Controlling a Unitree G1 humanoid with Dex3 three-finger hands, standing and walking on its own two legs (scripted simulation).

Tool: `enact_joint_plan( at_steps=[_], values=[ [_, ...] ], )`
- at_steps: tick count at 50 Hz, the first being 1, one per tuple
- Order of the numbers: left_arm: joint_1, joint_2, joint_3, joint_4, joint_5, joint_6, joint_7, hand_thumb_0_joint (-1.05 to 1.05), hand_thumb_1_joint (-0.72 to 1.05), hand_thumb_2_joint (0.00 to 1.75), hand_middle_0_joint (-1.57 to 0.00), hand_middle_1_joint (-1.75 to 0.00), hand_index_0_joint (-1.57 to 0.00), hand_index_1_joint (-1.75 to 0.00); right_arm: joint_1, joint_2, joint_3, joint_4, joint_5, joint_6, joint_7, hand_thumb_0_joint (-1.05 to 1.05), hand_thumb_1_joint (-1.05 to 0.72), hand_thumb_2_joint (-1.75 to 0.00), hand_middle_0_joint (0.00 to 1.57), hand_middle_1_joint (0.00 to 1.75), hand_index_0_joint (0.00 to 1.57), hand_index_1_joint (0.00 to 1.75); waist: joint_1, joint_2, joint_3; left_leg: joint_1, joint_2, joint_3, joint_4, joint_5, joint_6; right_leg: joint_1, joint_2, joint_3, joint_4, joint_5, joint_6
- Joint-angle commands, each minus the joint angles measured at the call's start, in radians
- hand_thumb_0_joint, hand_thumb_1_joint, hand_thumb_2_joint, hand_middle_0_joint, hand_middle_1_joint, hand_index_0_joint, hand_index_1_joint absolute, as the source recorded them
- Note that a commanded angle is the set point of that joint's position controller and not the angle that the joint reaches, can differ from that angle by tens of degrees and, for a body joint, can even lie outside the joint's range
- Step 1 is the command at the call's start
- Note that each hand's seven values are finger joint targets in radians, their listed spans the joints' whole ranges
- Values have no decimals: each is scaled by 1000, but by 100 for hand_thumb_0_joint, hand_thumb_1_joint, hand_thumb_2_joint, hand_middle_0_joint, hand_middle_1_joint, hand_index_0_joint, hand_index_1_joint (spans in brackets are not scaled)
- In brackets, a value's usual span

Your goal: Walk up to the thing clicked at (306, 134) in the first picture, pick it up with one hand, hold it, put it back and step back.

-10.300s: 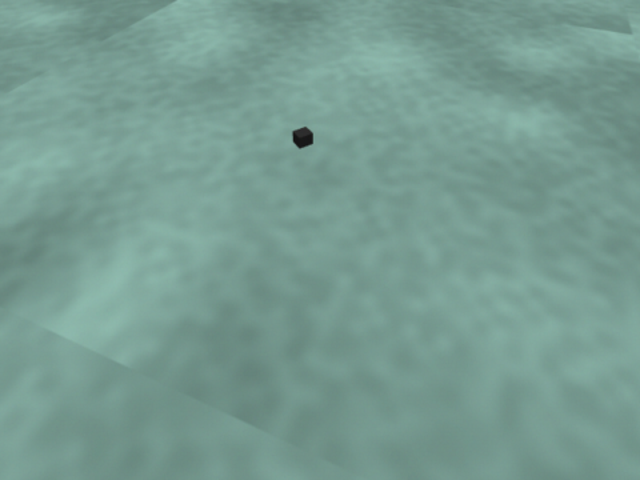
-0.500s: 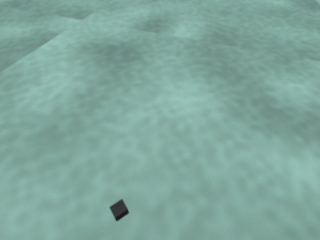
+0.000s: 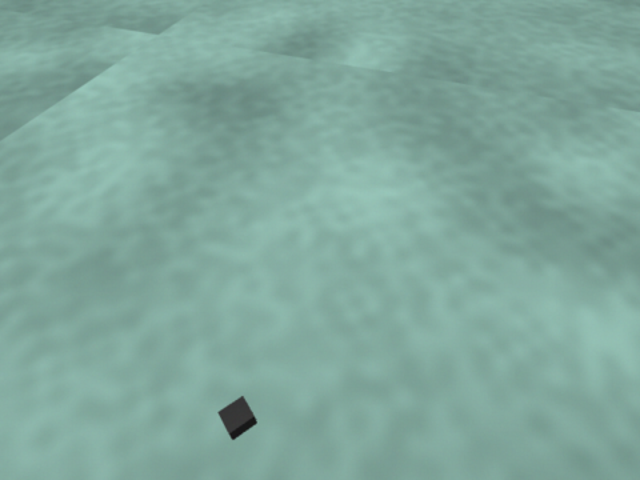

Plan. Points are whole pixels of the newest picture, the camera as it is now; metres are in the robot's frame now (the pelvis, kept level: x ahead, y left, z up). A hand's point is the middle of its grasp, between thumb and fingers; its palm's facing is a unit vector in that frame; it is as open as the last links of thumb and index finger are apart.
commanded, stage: walk up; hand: left
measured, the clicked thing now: (237, 417) +0.41 +0.26 -0.75
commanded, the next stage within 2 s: none
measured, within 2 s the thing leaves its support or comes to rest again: neither
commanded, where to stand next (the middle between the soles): +0.02 +0.02 m, yaw +0 degrees
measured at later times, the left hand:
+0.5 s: hand out of the picture +0.08 +0.26 -0.16, palm faces +0.03 -0.93 -0.36, open 7.4 cm
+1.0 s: hand out of the picture -0.01 +0.32 -0.17, palm faces -0.08 -0.95 -0.31, open 7.4 cm
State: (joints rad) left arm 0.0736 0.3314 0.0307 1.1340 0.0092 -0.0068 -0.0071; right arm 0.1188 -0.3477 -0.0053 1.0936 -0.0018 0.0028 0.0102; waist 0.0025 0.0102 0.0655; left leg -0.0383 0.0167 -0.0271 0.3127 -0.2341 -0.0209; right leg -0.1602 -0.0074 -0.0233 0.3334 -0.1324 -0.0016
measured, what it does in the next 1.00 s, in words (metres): steps on the spot: left foot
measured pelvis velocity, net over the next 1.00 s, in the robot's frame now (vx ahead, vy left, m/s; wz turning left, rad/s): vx -0.07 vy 0.04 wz -0.03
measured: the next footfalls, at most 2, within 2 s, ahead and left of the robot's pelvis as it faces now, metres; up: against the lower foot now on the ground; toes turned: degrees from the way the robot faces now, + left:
left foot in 0.68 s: -0.05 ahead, +0.16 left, +0.00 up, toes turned +0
right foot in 1.16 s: +0.03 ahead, -0.13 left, +0.00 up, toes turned -3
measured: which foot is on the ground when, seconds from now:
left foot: down 0.00-0.50, up 0.52-0.66, down 0.68-1.00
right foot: down 0.00-0.70, up 0.72-1.00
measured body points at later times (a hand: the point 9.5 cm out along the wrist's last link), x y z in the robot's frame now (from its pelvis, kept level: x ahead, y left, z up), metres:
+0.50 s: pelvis -0.03 +0.00 -0.01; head +0.02 +0.00 +0.44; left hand +0.08 +0.31 -0.13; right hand +0.06 -0.30 -0.14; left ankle -0.04 +0.13 -0.75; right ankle +0.03 -0.12 -0.75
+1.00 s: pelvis -0.07 +0.04 +0.00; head -0.04 +0.08 +0.44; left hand +0.00 +0.37 -0.15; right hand -0.04 -0.28 -0.10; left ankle -0.09 +0.16 -0.75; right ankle -0.07 -0.11 -0.70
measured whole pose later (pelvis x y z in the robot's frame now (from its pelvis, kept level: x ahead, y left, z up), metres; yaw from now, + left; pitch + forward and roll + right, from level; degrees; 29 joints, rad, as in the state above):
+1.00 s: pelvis -0.07 +0.04 +0.00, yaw -2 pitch -3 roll +0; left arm 0.21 0.44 0.08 1.00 0.04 0.08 -0.05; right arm 0.30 -0.34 -0.06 0.92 -0.03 -0.06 0.01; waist -0.02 -0.08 0.10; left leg -0.08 0.02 0.03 0.41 -0.28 0.01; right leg -0.35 0.02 0.12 0.86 -0.39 0.00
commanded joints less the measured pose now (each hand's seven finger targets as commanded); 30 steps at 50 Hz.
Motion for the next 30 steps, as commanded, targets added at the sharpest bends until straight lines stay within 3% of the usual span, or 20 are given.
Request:
enact_joint_plan(
  at_steps=[1, 18, 19, 21, 22, 23, 24, 25, 26, 27, 28, 30],
  values=[
    [-52, 219, 41, -60, -1, -26, 12, 0, 90, 90, -20, -30, -20, -30, -30, -204, -44, -59, -2, -24, -16, 0, -90, -90, 20, 30, 20, 30, 1, -15, -96, -69, 103, -59, -48, 166, 41, 97, -117, 111, -35, 147, -19],
    [-48, 216, 41, -63, -1, -22, 9, 0, 90, 90, -20, -30, -20, -30, -15, -207, -45, -49, -4, -25, -16, 0, -90, -90, 20, 30, 20, 30, 2, -6, -82, -87, 98, -63, -62, 100, 45, 86, -113, 122, -40, 77, -21],
    [-58, 275, 68, -80, -11, -4, 17, 0, 90, 90, -20, -30, -20, -30, -36, -260, -69, -57, -4, -5, -18, 0, -90, -90, 20, 30, 20, 30, 5, -16, 19, -155, 86, -65, 36, 284, 42, 19, -122, 118, 41, 301, -32],
    [-14, 273, 73, -107, -16, 5, 24, 0, 90, 90, -20, -30, -20, -30, -18, -241, -72, -82, 11, 4, -22, 0, -90, -90, 20, 30, 20, 30, 11, -16, -93, -99, 73, -38, 140, 371, 44, 43, -146, 114, 89, 434, -74],
    [-21, 280, 77, -119, -14, 8, 25, 0, 90, 90, -20, -30, -20, -30, -5, -241, -78, -93, 12, 8, -23, 0, -90, -90, 20, 30, 20, 30, 2, -37, -139, -102, 58, -28, 190, 362, 46, 55, -165, 121, 98, 459, -95],
    [-23, 292, 83, -139, -13, 14, 26, 0, 90, 90, -20, -30, -20, -30, 7, -233, -80, -107, 14, 15, -23, 0, -90, -90, 20, 30, 20, 30, 6, -70, -178, -104, 28, -12, 269, 313, 41, 55, -203, 156, 91, 474, -128],
    [-30, 300, 86, -155, -10, 19, 27, 0, 90, 90, -20, -30, -20, -30, 7, -224, -84, -119, 13, 23, -23, 0, -90, -90, 20, 30, 20, 30, 10, -112, -194, -117, -12, 13, 368, 180, 35, 35, -260, 210, 71, 470, -173],
    [-57, 304, 85, -177, -1, 23, 30, 0, 90, 90, -20, -30, -20, -30, 20, -215, -89, -125, 8, 38, -23, 0, -90, -90, 20, 30, 20, 30, 7, -185, -176, -169, -59, 17, 509, -191, 37, -3, -333, 279, 36, 443, -228],
    [-72, 312, 89, -202, 15, 26, 32, 0, 90, 90, -20, -30, -20, -30, 43, -215, -94, -139, -4, 54, -20, 0, -90, -90, 20, 30, 20, 30, 7, -202, -149, -196, -54, -29, 668, -357, 43, -77, -382, 315, 11, 353, -270],
    [-101, 313, 93, -224, 23, 27, 37, 0, 90, 90, -20, -30, -20, -30, 66, -217, -98, -150, -8, 64, -13, 0, -90, -90, 20, 30, 20, 30, -12, -191, -132, -188, -30, -83, 737, -362, 51, -156, -386, 300, 13, 280, -277],
    [-126, 305, 89, -241, 27, 27, 40, 0, 90, 90, -20, -30, -20, -30, 84, -216, -105, -157, -8, 66, -7, 0, -90, -90, 20, 30, 20, 30, -26, -176, -122, -182, -17, -92, 743, -347, 53, -190, -348, 249, 31, 202, -261],
    [-124, 292, 84, -249, 43, 26, 37, 0, 90, 90, -20, -30, -20, -30, 112, -219, -106, -158, -8, 52, 1, 0, -90, -90, 20, 30, 20, 30, -20, -187, -155, -225, -4, -46, 580, -309, 46, -114, -281, 210, 51, 12, -209]
  ],
)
